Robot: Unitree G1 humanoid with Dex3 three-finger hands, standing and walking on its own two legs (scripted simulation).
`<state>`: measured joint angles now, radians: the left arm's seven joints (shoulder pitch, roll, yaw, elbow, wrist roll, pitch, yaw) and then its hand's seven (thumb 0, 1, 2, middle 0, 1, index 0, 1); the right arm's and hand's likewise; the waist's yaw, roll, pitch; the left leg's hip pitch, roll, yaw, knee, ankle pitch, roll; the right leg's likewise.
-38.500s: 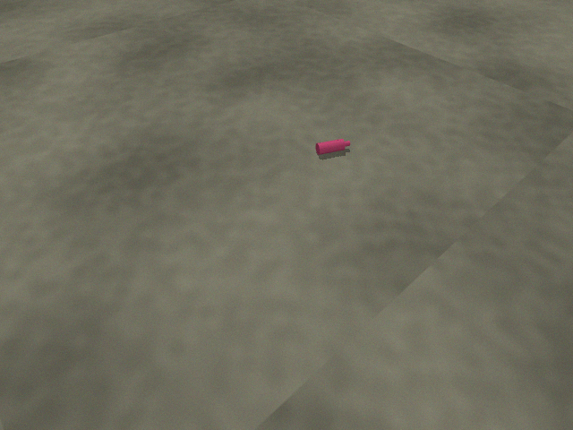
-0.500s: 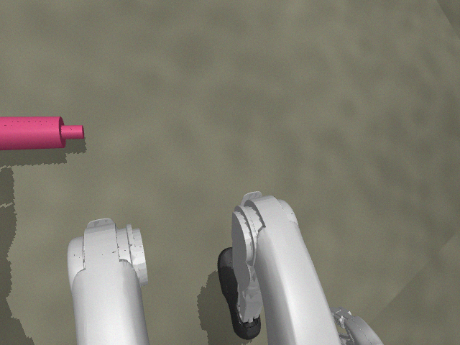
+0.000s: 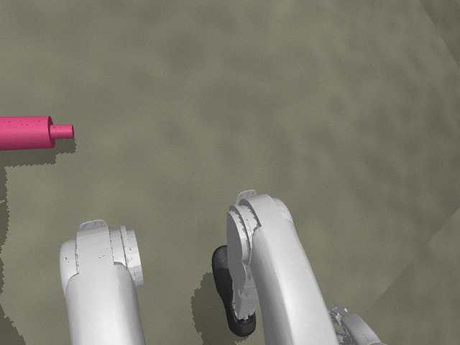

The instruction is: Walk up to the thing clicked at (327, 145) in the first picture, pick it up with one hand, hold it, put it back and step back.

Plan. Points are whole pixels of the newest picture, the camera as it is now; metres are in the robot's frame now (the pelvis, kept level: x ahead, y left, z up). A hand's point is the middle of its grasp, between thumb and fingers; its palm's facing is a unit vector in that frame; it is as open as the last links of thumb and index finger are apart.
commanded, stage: rise first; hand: left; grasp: from above
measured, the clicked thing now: (18, 133) +0.51 +0.30 -0.29
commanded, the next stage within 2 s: approach in 0.96 s
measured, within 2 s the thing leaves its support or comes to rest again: neither
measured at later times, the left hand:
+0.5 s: hand out of the picture +0.45 +0.36 -0.18, palm faces -0.47 -0.07 -0.88, open 13.9 cm
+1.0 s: hand out of the picture +0.46 +0.36 -0.17, palm faces -0.47 -0.06 -0.88, open 13.9 cm
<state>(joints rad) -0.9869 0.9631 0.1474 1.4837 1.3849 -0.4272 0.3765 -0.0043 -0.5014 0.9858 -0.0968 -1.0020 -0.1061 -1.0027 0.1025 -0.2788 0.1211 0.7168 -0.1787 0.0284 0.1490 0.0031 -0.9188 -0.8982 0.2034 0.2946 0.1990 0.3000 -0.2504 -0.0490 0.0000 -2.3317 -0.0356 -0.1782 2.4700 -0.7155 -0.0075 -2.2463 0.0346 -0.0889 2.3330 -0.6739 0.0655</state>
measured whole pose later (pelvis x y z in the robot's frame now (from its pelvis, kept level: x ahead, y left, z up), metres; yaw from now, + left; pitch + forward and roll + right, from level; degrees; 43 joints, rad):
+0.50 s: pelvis +0.00 +0.00 +0.00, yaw -1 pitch +33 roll -12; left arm -0.99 0.99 0.15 1.48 1.37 -0.40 0.36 0.00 -0.50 0.99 -0.09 -1.02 -0.11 -1.02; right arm 0.14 -0.28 0.15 0.69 -0.17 0.01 0.15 0.00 -0.92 -0.90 0.20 0.29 0.20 0.30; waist -0.28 -0.05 0.02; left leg -2.34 -0.04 -0.19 2.47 -0.72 0.00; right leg -2.25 0.04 -0.10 2.33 -0.67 0.06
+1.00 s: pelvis +0.00 +0.00 +0.00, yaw -1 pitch +32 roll -12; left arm -1.03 1.01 0.13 1.51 1.38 -0.39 0.36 0.00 -0.51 1.00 -0.11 -1.00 -0.11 -1.00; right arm 0.14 -0.28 0.16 0.68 -0.16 0.00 0.15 0.00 -0.92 -0.90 0.20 0.29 0.20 0.30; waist -0.29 -0.05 0.02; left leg -2.34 -0.04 -0.19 2.47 -0.70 0.00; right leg -2.25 0.04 -0.10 2.32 -0.66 0.06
